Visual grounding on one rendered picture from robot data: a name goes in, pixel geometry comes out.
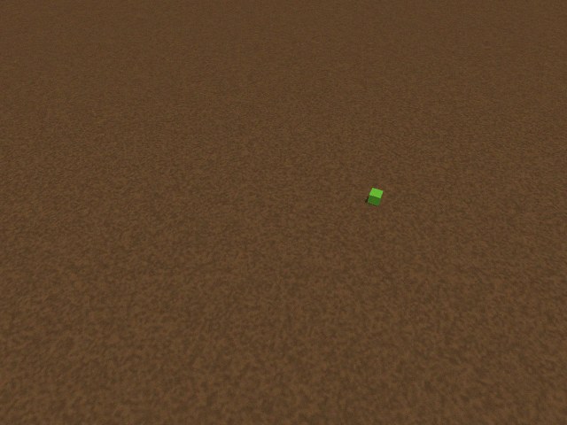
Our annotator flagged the cube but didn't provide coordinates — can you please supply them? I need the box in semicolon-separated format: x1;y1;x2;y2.
368;188;383;206

